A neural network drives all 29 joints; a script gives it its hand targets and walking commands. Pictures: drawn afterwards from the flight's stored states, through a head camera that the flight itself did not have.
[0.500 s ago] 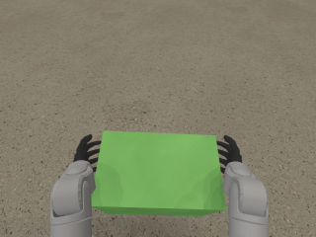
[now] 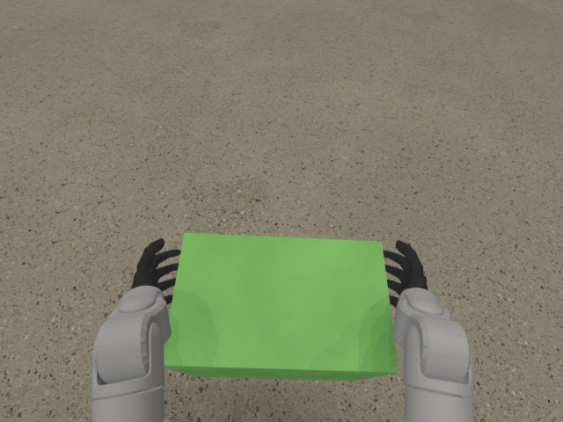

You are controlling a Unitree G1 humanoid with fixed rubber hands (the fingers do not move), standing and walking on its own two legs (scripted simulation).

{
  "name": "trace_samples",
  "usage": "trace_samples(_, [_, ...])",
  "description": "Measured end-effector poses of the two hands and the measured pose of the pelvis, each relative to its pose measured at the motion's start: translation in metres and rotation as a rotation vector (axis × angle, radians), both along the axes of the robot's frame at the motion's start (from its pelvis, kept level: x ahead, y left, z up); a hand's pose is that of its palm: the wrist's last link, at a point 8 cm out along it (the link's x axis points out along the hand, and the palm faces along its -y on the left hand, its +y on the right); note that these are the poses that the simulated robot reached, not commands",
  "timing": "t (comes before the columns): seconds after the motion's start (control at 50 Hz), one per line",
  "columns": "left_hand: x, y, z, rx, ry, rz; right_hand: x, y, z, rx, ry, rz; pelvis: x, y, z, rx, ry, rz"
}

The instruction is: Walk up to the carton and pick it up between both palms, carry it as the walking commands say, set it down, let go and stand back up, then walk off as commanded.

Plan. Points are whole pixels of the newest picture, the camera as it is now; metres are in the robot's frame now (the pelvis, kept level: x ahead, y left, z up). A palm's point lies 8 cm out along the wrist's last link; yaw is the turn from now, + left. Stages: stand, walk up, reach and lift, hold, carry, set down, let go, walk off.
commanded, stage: carry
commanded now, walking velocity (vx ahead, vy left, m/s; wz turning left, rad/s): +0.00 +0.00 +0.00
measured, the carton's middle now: (278, 315) +0.27 +0.00 -0.02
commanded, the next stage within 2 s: hold in 0.04 s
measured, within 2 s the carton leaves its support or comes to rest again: neither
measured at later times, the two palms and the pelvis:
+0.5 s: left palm (160, 293) +0.27 +0.17 +0.04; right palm (402, 290) +0.28 -0.18 +0.04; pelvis +0.00 +0.00 +0.00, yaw +0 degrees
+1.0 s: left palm (177, 307) +0.28 +0.16 -0.01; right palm (396, 295) +0.30 -0.19 -0.02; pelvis +0.02 -0.01 +0.00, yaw +0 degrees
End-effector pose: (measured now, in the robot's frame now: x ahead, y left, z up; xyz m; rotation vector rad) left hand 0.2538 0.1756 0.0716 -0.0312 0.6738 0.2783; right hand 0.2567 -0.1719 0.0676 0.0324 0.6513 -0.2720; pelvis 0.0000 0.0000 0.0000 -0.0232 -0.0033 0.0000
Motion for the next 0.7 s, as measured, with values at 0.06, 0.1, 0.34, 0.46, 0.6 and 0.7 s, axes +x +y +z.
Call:
trace_samples(0.06, [0.0, 0.0, 0.0, 0.0, 0.001, 0.0, 0.0, 0.0, 0.0, 0.0, 0.002, 0.0, 0.0, 0.0, 0.0, 0.0, 0.0, 0.0])
trace_samples(0.1, [0.001, 0.0, -0.002, -0.002, 0.003, -0.002, 0.001, 0.0, -0.002, -0.002, 0.004, 0.004, 0.0, 0.0, 0.0, 0.0, 0.0, 0.0])
trace_samples(0.34, [0.014, -0.002, -0.042, -0.002, 0.009, -0.028, 0.017, -0.003, -0.034, -0.057, 0.01, 0.046, -0.001, 0.002, 0.0, -0.002, -0.005, 0.0])
trace_samples(0.46, [0.021, -0.003, -0.032, 0.008, -0.036, -0.016, 0.024, -0.004, -0.027, -0.057, -0.036, 0.045, -0.003, 0.001, 0.0, -0.001, -0.014, 0.0])
trace_samples(0.6, [0.017, 0.0, -0.034, 0.007, -0.019, 0.019, 0.03, 0.0, -0.031, -0.046, -0.02, 0.072, -0.001, -0.003, 0.002, 0.004, -0.021, 0.001])
trace_samples(0.7, [0.015, -0.001, -0.051, 0.0, 0.032, 0.044, 0.037, -0.001, -0.047, -0.02, 0.029, 0.078, 0.002, -0.007, 0.003, 0.009, -0.017, 0.0])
